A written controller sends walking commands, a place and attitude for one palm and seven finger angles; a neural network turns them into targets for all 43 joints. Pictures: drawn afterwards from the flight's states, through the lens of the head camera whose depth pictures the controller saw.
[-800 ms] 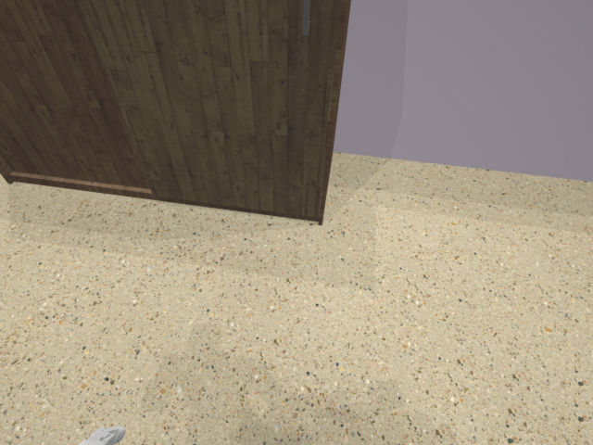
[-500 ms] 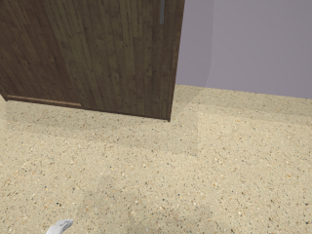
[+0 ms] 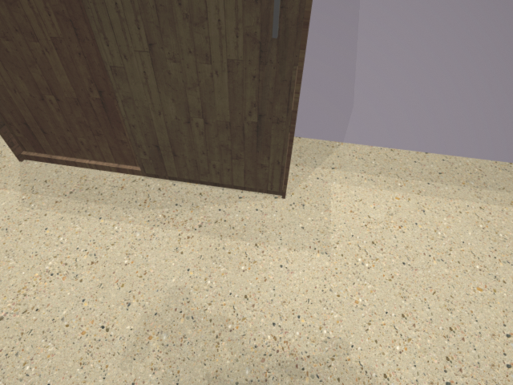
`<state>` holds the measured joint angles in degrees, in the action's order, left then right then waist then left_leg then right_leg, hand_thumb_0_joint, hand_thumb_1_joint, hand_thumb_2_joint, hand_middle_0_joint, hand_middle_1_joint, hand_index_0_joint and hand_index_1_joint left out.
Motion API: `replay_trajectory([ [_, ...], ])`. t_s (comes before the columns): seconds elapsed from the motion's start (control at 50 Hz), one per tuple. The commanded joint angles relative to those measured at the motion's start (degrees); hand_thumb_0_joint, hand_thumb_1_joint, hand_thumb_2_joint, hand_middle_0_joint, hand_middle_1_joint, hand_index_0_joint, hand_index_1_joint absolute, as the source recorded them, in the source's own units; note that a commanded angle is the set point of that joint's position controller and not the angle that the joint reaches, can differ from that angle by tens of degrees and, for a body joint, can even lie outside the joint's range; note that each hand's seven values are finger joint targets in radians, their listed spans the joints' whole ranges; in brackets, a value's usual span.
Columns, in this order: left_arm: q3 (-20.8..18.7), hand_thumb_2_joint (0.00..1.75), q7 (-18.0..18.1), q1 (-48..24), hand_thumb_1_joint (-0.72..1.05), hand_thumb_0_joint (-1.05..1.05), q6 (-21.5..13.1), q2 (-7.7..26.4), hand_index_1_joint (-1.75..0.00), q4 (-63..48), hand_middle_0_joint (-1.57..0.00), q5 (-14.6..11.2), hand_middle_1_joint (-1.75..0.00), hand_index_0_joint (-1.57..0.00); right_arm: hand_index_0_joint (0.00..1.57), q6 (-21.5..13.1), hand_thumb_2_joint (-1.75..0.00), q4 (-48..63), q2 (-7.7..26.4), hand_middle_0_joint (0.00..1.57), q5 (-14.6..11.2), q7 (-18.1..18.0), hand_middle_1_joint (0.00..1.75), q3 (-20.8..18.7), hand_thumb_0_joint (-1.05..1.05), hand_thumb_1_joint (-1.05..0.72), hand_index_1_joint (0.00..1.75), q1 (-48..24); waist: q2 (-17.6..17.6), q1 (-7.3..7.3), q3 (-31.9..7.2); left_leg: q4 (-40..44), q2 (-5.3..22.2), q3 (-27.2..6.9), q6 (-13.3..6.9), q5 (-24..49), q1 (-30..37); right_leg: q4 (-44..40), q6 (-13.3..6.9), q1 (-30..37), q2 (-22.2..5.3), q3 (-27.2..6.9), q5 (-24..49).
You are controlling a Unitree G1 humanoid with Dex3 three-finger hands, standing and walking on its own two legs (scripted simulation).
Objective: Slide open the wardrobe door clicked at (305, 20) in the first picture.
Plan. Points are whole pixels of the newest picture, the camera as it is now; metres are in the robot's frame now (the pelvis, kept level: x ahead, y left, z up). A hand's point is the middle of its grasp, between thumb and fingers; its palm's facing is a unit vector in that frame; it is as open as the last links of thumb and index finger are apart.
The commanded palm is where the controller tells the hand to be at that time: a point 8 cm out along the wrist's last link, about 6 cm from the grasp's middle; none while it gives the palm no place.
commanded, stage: stand and wait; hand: right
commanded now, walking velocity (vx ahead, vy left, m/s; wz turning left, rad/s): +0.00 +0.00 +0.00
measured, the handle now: (277, 5) +1.15 +0.01 +0.16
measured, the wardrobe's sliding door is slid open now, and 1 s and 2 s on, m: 0.00 0.00 0.00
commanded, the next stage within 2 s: look at it before walking up in 0.02 s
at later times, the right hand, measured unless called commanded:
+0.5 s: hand out of the picture +0.06 -0.25 -0.16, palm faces -0.03 +0.95 -0.32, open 7.4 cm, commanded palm none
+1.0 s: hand out of the picture +0.05 -0.22 -0.18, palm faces -0.09 +0.96 -0.25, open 7.4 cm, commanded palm none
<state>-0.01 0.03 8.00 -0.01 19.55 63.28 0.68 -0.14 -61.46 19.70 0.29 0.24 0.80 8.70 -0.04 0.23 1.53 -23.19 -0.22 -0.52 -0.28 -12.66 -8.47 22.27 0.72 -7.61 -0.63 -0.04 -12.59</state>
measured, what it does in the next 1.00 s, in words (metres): stands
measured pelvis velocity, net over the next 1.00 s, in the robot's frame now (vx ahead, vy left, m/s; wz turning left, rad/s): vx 0.03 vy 0.00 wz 0.12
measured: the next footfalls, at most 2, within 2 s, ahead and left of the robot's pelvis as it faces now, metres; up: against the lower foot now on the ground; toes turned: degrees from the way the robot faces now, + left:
right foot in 1.48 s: +0.35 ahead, -0.08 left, +0.00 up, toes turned +16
left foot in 1.98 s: +0.37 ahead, +0.22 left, +0.00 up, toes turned +49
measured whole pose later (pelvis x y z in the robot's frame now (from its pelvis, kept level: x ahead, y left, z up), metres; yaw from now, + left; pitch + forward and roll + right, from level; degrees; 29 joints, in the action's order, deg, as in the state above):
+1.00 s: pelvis +0.03 +0.00 -0.01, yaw +7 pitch -1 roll -1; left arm -1.1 -0.1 12.1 -0.3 14.7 60.1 1.1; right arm 1.8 -59.3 15.2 1.2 1.8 -0.9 17.6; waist -0.3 -1.5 0.1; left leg -36.8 -0.7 -1.8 -0.6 -23.0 -15.1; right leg 29.3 0.5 -8.3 -2.6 6.3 -20.0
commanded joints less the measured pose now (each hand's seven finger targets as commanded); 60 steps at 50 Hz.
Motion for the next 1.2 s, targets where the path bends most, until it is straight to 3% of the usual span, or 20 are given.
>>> replay_trajectory([
  [0.0,-2.0,0.9,0.7,-3.4,0.9,0.0,-1.8,11.4,-0.3,-3.8,-0.2,-0.2,-0.3,-0.2,0.2,-1.5,-0.9,3.8,11.8,0.2,0.3,-1.0,0.3,-2.7,0.0,-0.9,0.3,-2.8,-1.0,-0.28,-2.4,5.0,7.1,-6.7,-1.9,5.3,-0.8,-3.6,-2.2,-0.5,-5.7,-5.3,6.1],
  [0.26,-2.0,0.9,0.6,-3.2,0.9,0.0,-1.9,11.3,-0.3,-3.3,-0.2,-0.2,-0.3,-0.2,0.2,-1.5,-0.9,3.7,11.4,0.2,0.3,-0.9,0.3,-2.6,0.0,-0.9,0.3,-2.7,-0.3,-0.35,-1.8,5.7,6.8,-6.7,-1.6,3.5,-1.3,-4.6,-2.2,-0.9,-5.8,-5.8,5.2],
  [0.72,-2.0,0.9,0.7,-3.8,0.9,0.0,-2.1,11.7,-0.3,-3.2,-0.2,-0.3,-0.3,-0.2,0.2,-1.5,-0.9,3.0,11.5,0.2,0.4,-0.9,0.3,-2.5,0.0,-0.9,0.3,-2.1,-0.2,-0.31,-3.1,5.2,6.9,-5.9,-1.4,8.2,0.2,-5.0,-2.3,0.8,-6.3,-5.9,8.6],
  [0.78,-0.8,0.9,0.6,0.7,0.9,0.0,-0.9,4.9,-0.3,-2.0,-0.2,0.2,-0.3,-0.2,0.2,0.2,-0.9,1.7,4.8,0.2,0.5,-0.9,0.3,-1.4,0.0,-0.9,0.3,2.5,-0.2,-0.28,-2.4,4.1,5.6,-6.9,-0.9,-2.4,-3.0,-2.7,-1.2,1.2,-6.2,-3.3,-2.2],
  [0.84,-1.9,0.9,0.6,2.2,0.9,0.0,-0.4,6.5,-0.3,-3.5,-0.2,0.5,-0.3,-0.2,0.2,1.1,-0.9,3.8,4.9,0.2,1.0,0.2,0.3,-2.4,0.0,-0.9,0.3,3.9,1.0,-0.15,3.3,1.6,2.9,-8.4,-1.8,-14.7,-10.3,-4.0,-2.4,-2.4,-7.5,-4.4,-17.4],
  [0.88,-3.1,0.9,0.7,3.5,0.9,0.0,-0.5,7.9,-0.3,-4.8,-0.2,0.4,-0.3,-0.2,0.2,1.0,-0.9,5.8,4.3,0.2,1.1,0.7,0.3,-3.1,0.0,-0.9,0.3,5.3,4.1,-0.05,4.7,-4.5,0.5,-6.8,-1.9,-15.7,-15.1,-5.4,-4.6,-1.5,-10.9,-7.6,-22.6],
  [0.92,-4.1,0.9,0.8,5.0,0.9,0.0,-1.2,9.3,-0.3,-5.8,-0.2,0.2,-0.3,-0.2,0.2,0.5,-0.9,7.2,1.7,0.2,1.1,1.2,0.3,-3.5,0.0,-0.9,0.3,6.2,8.6,0.14,4.5,-15.3,-1.8,-0.8,-1.0,-11.3,-18.4,-7.5,-8.1,0.5,-17.1,-11.9,-20.8],
  [0.96,-4.4,0.9,0.9,6.5,0.9,0.0,-1.9,8.0,-0.3,-6.2,-0.2,0.4,-0.3,-0.2,0.2,-0.2,-0.9,9.0,0.1,0.2,1.1,1.7,0.3,-3.9,0.0,-0.9,0.3,4.6,8.9,0.66,4.1,-18.5,0.7,1.7,-0.4,-14.9,-19.4,-5.2,-10.2,2.3,-19.6,-9.6,-8.1],
  [0.98,-4.4,0.9,0.9,5.9,0.9,0.0,-2.1,7.6,-0.3,-6.3,-0.2,0.4,-0.3,-0.2,0.2,-0.4,-0.9,8.8,-0.4,0.2,1.1,1.9,0.3,-4.1,0.0,-0.9,0.3,6.0,7.9,-0.32,3.4,-16.6,1.0,2.6,-0.5,-14.5,-16.7,-1.8,-9.4,1.0,-18.9,-6.5,-3.9],
  [1.0,-4.3,0.9,1.0,4.6,0.9,0.0,-2.1,6.7,-0.3,-6.8,-0.2,0.5,-0.3,-0.2,0.2,-0.6,-0.9,7.8,-1.3,0.2,1.2,1.9,0.3,-4.4,0.0,-0.9,0.3,9.8,6.7,-2.38,3.0,-12.1,0.7,3.9,-0.9,-10.5,-9.2,4.2,-7.4,-3.7,-16.9,-2.2,-1.8],
  [1.02,-4.0,0.9,0.8,3.0,0.9,0.0,-2.0,5.1,-0.3,-7.5,-0.2,0.4,-0.3,-0.2,0.2,-1.1,-0.9,5.7,-0.1,0.2,1.4,1.8,0.3,-5.0,0.0,-0.9,0.3,16.2,0.9,-5.38,1.3,-4.2,1.1,0.7,-2.5,-5.9,1.6,16.0,-4.0,-11.5,-12.3,3.4,-3.4],
  [1.04,-2.9,0.9,0.4,1.5,0.9,0.0,-2.3,-0.1,-0.3,-10.6,-0.2,-0.2,-0.3,-0.2,0.2,-2.2,-0.9,3.9,7.0,0.2,1.8,0.7,0.3,-6.7,0.0,-0.9,0.3,23.7,-20.5,-7.49,-0.5,6.5,17.0,-26.8,-8.8,-3.7,14.0,37.6,0.6,-30.5,-3.3,11.4,-15.8],
  [1.06,-2.9,0.9,0.3,-4.8,0.9,0.0,-3.0,1.7,-0.3,-13.3,-0.2,0.2,-0.3,-0.2,0.2,-2.6,-0.9,3.2,7.4,0.2,0.3,-0.3,0.3,-6.4,0.0,-0.9,0.3,28.2,-16.0,-9.46,1.3,10.4,20.8,-37.0,-12.8,4.5,12.2,43.3,0.4,-35.4,-2.6,3.8,-20.6],
  [1.08,-3.3,0.9,0.3,-7.7,0.9,0.0,-3.2,0.8,-0.3,-13.8,-0.2,0.2,-0.3,-0.2,0.2,-2.6,-0.9,3.4,6.1,0.2,0.5,-0.8,0.3,-6.3,0.0,-0.9,0.3,26.7,-10.1,-8.55,4.3,9.8,20.9,-36.2,-14.8,7.0,10.1,46.7,0.4,-37.9,-4.4,1.2,-17.8],
  [1.1,-3.2,0.9,0.3,-6.8,0.9,0.0,-3.2,0.2,-0.3,-13.4,-0.2,0.3,-0.3,-0.2,0.2,-2.6,-0.9,4.2,4.2,0.2,0.8,-0.9,0.3,-5.7,0.0,-0.9,0.3,23.7,-6.0,-6.43,5.8,9.3,19.9,-32.8,-15.6,4.7,7.8,47.2,0.8,-37.9,-6.1,0.1,-14.1],
  [1.12,-3.4,0.9,0.0,-5.2,0.9,0.0,-2.9,-0.5,-0.3,-12.7,-0.2,0.5,-0.3,-0.2,0.2,-2.8,-0.9,5.1,2.4,0.2,1.0,-0.9,0.3,-5.3,0.0,-0.9,0.3,20.8,-3.5,-4.3,5.7,9.3,17.8,-28.1,-14.5,3.8,5.1,45.7,1.4,-35.8,-6.8,0.1,-10.7],
  [1.18,-3.7,0.9,-0.5,-1.9,0.9,0.0,-2.2,-2.5,-0.3,-11.9,-0.2,0.4,-0.3,-0.2,0.2,-3.6,-0.9,5.7,1.3,0.2,1.2,-0.9,0.3,-5.3,0.0,-0.9,0.3,18.4,-5.1,-1.72,2.7,9.2,13.8,-19.3,-12.3,10.4,3.2,40.1,2.7,-31.3,-6.4,2.1,-5.3],
])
